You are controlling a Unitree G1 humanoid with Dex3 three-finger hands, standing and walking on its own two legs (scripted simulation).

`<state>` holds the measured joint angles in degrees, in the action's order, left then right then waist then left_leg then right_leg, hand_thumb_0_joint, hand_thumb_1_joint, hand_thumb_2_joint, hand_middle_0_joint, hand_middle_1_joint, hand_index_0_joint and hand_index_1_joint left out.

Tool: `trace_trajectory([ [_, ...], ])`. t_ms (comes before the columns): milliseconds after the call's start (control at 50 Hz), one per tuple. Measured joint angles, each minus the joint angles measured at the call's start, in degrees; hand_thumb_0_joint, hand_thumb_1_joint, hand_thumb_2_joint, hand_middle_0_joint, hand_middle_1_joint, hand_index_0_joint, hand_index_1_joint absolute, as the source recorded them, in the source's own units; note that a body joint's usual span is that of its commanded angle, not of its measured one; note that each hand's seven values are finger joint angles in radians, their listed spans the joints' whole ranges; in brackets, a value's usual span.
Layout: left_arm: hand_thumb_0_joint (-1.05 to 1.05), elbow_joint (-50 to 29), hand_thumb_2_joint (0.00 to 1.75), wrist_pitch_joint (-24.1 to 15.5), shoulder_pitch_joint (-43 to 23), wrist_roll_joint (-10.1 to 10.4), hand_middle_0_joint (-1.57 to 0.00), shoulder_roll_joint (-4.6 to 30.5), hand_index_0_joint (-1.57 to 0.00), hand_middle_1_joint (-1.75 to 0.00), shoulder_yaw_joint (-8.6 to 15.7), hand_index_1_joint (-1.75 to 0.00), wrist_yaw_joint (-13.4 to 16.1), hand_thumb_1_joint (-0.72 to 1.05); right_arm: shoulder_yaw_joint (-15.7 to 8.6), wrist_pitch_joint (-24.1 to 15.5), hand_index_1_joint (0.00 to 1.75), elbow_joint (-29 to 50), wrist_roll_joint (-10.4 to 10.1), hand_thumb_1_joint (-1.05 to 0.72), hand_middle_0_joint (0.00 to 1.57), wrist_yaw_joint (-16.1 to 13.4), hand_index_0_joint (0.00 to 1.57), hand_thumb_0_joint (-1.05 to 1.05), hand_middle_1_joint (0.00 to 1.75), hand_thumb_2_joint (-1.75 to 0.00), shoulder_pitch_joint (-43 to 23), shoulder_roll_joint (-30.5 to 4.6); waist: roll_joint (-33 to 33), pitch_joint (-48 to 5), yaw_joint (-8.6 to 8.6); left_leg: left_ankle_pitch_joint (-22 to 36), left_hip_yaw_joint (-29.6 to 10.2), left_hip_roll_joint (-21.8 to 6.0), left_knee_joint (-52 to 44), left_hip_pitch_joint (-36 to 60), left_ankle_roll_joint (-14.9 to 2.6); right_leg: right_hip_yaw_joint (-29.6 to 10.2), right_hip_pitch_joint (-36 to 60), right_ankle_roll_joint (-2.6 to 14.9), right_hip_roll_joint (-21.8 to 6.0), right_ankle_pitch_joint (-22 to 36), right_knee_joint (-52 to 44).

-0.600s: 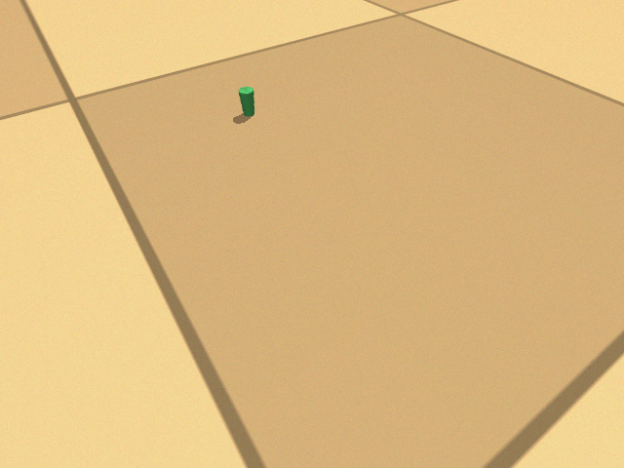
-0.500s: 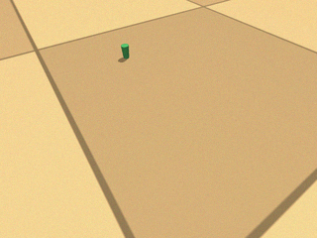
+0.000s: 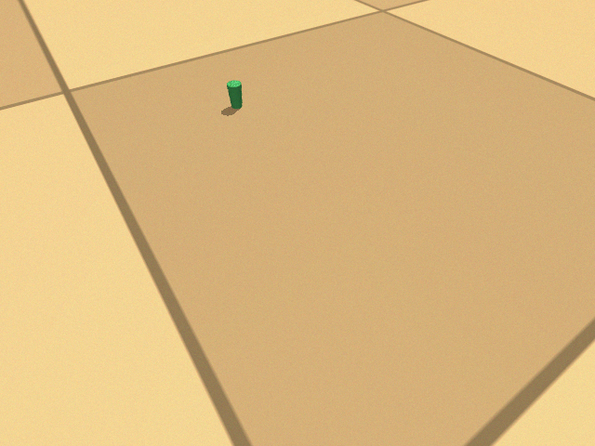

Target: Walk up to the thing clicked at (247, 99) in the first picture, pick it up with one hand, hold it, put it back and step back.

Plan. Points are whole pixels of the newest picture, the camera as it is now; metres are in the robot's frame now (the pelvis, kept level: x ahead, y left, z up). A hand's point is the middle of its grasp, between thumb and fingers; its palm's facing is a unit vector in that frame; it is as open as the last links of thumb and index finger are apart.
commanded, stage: stand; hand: left
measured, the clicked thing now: (235, 95) +2.27 +0.35 -0.70
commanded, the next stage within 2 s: walk up in 0.52 s
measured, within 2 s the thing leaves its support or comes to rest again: neither
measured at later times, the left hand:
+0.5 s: hand out of the picture +0.08 +0.26 -0.16, palm faces -0.03 -0.94 -0.34, open 7.4 cm
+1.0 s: hand out of the picture +0.16 +0.39 -0.17, palm faces +0.02 -0.93 -0.37, open 7.4 cm
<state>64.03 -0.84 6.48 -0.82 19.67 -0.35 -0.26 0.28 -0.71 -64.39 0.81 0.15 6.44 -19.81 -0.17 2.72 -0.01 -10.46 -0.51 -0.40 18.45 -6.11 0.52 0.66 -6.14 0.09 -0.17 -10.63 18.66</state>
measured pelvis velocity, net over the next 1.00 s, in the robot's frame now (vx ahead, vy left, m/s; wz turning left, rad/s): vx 0.15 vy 0.09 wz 0.06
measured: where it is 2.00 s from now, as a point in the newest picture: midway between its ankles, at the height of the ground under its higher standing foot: (268, 295)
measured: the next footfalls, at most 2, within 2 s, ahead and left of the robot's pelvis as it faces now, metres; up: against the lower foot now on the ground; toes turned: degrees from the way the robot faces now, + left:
left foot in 0.88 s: +0.20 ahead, +0.21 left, +0.00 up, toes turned +9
right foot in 1.34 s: +0.58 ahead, -0.05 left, +0.00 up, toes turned -2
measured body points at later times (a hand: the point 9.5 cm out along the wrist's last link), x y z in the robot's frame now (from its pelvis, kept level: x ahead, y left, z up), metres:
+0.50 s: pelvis +0.01 +0.01 +0.00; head +0.01 +0.01 +0.45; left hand +0.08 +0.30 -0.13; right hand +0.08 -0.29 -0.13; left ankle +0.00 +0.13 -0.75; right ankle +0.00 -0.12 -0.75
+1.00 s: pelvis +0.15 +0.09 -0.02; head +0.14 +0.11 +0.43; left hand +0.16 +0.44 -0.14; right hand +0.26 -0.25 -0.10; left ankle +0.16 +0.20 -0.75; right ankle +0.08 -0.07 -0.68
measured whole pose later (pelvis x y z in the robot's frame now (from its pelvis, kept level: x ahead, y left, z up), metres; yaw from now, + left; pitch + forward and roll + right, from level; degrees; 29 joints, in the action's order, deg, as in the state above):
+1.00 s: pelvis +0.15 +0.09 -0.02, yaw +3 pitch -2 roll +1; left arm 60.3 -1.8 15.1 -1.1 28.3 2.4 -4.4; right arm -5.8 -4.9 -55.1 1.0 4.5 11.5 -24.8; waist 3.4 0.3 0.7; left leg -15.2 5.7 -1.8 31.3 -14.6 -1.5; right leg -1.9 -18.7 2.4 -3.6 -22.9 60.4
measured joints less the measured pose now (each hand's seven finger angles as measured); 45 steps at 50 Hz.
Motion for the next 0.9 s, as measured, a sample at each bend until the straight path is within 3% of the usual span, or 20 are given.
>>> trace_trajectory([
  [520, 0.01, 0.0, 0.90, 0.0, 0.2, 0.0, -0.20, 0.1, -0.21, -0.30, 0.1, -0.30, 0.2, 0.90, -0.1, 0.1, 0.30, 0.1, 0.0, -0.90, 0.21, 0.0, 0.20, 0.01, 0.30, -0.90, -0.2, 0.1, 0.1, -0.1, 0.00, -0.3, 0.1, 0.5, -0.4, 0.7, -0.50, -0.1, 0.9, -0.52, -0.5, -0.1, -0.8],
  [580, 0.01, -1.7, 0.90, -0.7, 1.9, -0.9, -0.20, 0.8, -0.21, -0.30, 1.6, -0.30, -2.2, 0.90, -2.3, -0.5, 0.30, 1.7, 0.7, -0.90, 0.21, 2.3, 0.20, 0.01, 0.30, -0.90, 1.8, -0.4, 0.1, -1.9, 0.03, -9.0, -0.1, 0.6, 5.5, -2.4, -2.64, 0.6, -2.2, 1.01, -0.7, -10.1, 5.7],
  [620, 0.01, -3.1, 0.90, -1.5, 3.2, -1.3, -0.20, 1.6, -0.21, -0.30, 2.5, -0.30, -3.2, 0.90, -3.4, -0.7, 0.30, 2.8, 0.9, -0.90, 0.21, 3.4, 0.20, 0.01, 0.30, -0.90, 3.2, -1.5, -0.3, -3.1, 0.38, -11.9, -0.2, 0.5, 9.5, -4.6, -3.21, 1.2, -4.0, 1.74, -0.8, -13.2, 9.0],
  [680, 0.01, -4.7, 0.90, -3.1, 4.6, -1.7, -0.20, 2.9, -0.21, -0.30, 3.5, -0.30, -3.7, 0.90, -4.6, -0.5, 0.30, 3.2, 1.2, -0.90, 0.21, 3.9, 0.20, 0.01, 0.30, -0.90, 4.3, -3.3, -1.0, -3.6, 0.73, -14.0, 0.2, -0.2, 18.8, -9.1, -2.36, 3.0, -3.1, 1.25, -1.0, -6.8, 8.1],
  [760, 0.01, -5.6, 0.90, -3.4, 7.3, -1.8, -0.20, 4.6, -0.21, -0.30, 4.2, -0.30, -3.7, 0.90, -5.3, -0.5, 0.30, 3.6, 1.1, -0.90, 0.20, 5.1, 0.20, 0.01, 0.30, -0.90, 4.2, -5.2, -1.2, -3.1, 2.26, -15.3, 0.4, -1.8, 25.6, -15.1, -1.54, 4.2, 1.9, 0.87, -1.8, -7.4, 3.6],
  [800, 0.01, -5.5, 0.90, -3.0, 8.5, -1.8, -0.20, 6.1, -0.21, -0.30, 4.3, -0.30, -3.8, 0.90, -5.5, -1.0, 0.30, 4.6, 1.0, -0.90, 0.20, 5.9, 0.20, 0.01, 0.30, -0.90, 3.9, -5.6, -0.3, -2.8, 2.59, -14.0, 0.6, -3.0, 22.6, -16.4, -1.29, 4.5, 4.5, 0.34, -2.8, -7.8, 1.7],
  [860, 0.01, -4.9, 0.90, -2.2, 9.8, -1.7, -0.20, 8.3, -0.21, -0.30, 4.5, -0.30, -4.2, 0.90, -6.3, -1.7, 0.30, 6.2, 0.9, -0.90, 0.20, 6.5, 0.20, 0.01, 0.30, -0.90, 3.5, -6.4, 1.0, -2.5, 2.83, -7.0, 2.0, -4.2, 15.6, -15.9, -1.23, 4.9, 6.9, -0.43, -4.8, -11.0, 3.2],
  [900, 0.01, -4.4, 0.90, -1.6, 10.5, -1.5, -0.20, 9.3, -0.21, -0.30, 4.5, -0.30, -4.2, 0.90, -7.0, -2.8, 0.30, 7.3, 1.2, -0.90, 0.20, 6.1, 0.20, 0.01, 0.30, -0.90, 3.2, -6.9, 2.5, -2.2, 2.79, -0.9, 4.1, -3.0, 15.4, -14.6, -0.89, 3.8, 4.8, 1.43, -7.5, -15.6, 12.1],
])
